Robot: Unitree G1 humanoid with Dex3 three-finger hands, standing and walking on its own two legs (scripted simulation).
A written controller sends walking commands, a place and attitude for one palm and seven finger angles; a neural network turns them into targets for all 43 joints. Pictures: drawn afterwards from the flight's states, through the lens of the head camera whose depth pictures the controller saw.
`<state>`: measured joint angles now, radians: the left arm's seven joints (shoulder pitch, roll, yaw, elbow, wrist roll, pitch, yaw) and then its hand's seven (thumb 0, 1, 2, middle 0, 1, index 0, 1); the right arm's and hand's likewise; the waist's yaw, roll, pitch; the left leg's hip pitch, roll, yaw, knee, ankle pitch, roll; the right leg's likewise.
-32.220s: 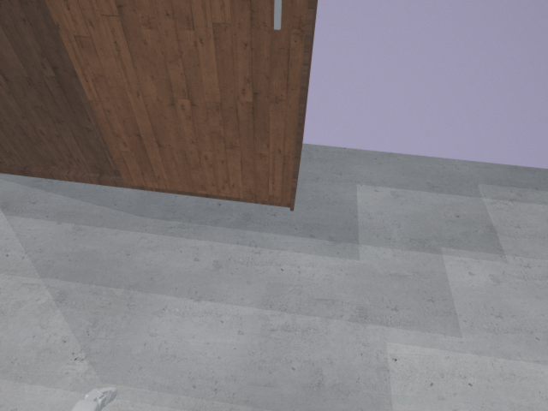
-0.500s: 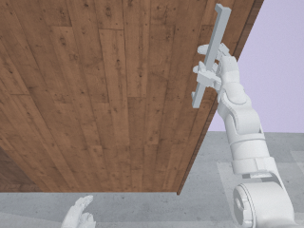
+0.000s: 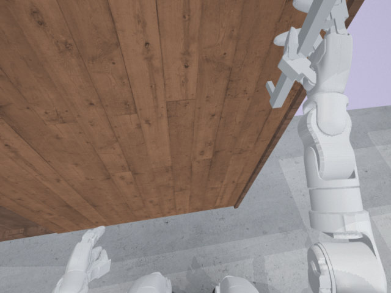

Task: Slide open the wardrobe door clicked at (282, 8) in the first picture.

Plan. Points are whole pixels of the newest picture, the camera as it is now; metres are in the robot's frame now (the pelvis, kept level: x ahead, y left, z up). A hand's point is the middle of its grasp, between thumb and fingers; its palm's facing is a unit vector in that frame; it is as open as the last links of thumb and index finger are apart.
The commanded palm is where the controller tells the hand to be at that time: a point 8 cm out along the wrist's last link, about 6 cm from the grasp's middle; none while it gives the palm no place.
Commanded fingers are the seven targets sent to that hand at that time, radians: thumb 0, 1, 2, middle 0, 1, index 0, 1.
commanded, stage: step sideways, sliding the door along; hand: right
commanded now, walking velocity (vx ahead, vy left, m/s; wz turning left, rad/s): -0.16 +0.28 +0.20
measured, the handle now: (299, 34) +0.46 -0.16 +0.25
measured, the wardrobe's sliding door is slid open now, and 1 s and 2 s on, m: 0.01 0.21 0.36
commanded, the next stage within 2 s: none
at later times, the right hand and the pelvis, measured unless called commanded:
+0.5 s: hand (246, 57) +0.42 -0.08 +0.24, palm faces +0.40 +0.91 -0.07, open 6.7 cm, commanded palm +0.37 -0.04 +0.23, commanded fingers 0.00 -0.90 -0.90 0.45 1.40 0.45 1.40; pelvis +0.07 +0.12 +0.00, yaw -3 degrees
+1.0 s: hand (149, 67) +0.39 +0.06 +0.24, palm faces +0.08 +1.00 +0.00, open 6.7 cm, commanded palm +0.36 +0.07 +0.22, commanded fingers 0.00 -0.90 -0.90 0.45 1.40 0.45 1.40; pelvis +0.09 +0.17 +0.02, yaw +5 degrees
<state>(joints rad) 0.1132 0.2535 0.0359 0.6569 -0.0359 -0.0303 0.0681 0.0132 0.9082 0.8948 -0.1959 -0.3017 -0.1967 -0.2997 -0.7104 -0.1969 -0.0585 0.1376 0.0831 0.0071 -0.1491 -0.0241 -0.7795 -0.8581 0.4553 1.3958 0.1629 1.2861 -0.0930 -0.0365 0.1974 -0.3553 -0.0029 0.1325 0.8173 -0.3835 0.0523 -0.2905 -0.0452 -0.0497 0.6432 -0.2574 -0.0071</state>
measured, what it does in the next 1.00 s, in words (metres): steps to the left: left foot, then right foot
